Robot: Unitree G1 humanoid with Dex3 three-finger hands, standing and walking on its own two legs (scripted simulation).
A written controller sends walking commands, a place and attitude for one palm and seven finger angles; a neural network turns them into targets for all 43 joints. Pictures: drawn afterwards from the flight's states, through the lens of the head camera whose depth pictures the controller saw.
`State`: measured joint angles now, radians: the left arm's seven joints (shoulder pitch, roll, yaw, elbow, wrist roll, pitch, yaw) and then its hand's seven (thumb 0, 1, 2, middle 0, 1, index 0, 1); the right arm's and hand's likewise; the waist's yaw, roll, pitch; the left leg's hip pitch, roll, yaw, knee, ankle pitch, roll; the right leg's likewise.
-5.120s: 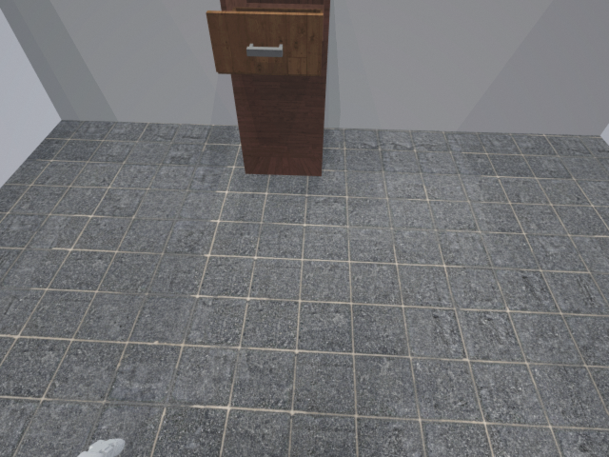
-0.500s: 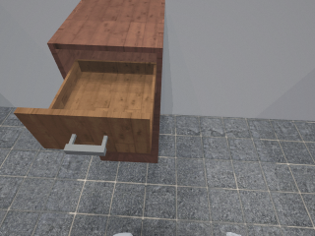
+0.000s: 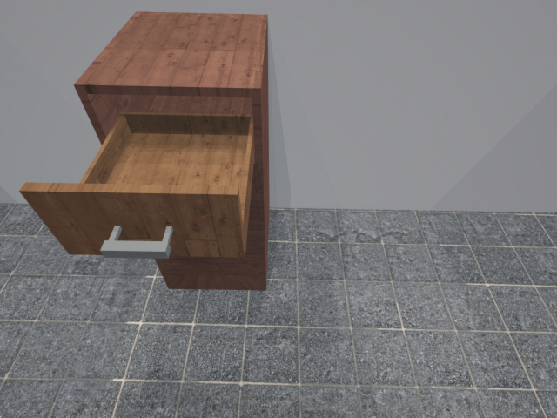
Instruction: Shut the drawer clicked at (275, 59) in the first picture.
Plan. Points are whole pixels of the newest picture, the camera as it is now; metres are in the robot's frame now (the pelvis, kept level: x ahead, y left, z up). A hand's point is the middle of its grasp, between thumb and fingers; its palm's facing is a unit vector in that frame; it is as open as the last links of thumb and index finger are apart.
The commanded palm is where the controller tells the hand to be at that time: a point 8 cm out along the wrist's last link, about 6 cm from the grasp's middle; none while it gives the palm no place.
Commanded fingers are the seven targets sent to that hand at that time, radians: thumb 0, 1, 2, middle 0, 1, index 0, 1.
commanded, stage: come to a stop and stand still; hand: left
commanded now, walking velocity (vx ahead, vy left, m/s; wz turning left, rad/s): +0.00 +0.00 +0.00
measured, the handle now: (139, 240) +0.39 +0.27 +0.00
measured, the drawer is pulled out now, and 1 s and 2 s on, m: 0.29 0.29 0.29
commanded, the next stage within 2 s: look again from close up in 1.28 s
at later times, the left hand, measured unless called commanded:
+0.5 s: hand out of the picture -0.02 +0.19 -0.18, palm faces +0.05 -0.99 -0.16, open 7.4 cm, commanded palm none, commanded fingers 0.00 0.90 0.90 -0.20 -0.30 -0.20 -0.30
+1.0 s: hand out of the picture +0.05 +0.21 -0.17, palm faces +0.01 -0.98 -0.21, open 7.4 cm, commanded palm none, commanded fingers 0.00 0.90 0.90 -0.20 -0.30 -0.20 -0.30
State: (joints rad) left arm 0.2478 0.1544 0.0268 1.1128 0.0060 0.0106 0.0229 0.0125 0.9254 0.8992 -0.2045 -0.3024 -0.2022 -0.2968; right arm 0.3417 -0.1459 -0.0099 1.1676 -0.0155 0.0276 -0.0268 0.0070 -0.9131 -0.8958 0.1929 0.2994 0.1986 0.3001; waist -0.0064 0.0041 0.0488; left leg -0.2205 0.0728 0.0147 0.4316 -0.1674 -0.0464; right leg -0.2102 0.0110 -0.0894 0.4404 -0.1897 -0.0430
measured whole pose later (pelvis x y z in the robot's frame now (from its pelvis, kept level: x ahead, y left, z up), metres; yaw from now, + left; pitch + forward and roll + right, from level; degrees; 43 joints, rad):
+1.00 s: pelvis +0.03 +0.03 +0.00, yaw -1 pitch -1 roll +0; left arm 0.24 0.17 0.02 1.12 0.01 -0.02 0.03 0.01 0.91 0.90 -0.20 -0.30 -0.20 -0.30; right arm 0.24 -0.17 0.00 1.13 -0.01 -0.02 -0.02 0.01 -0.91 -0.90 0.20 0.30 0.20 0.30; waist 0.00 0.00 0.03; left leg -0.17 0.03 0.04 0.39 -0.19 -0.01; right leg -0.18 -0.03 -0.05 0.41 -0.21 0.00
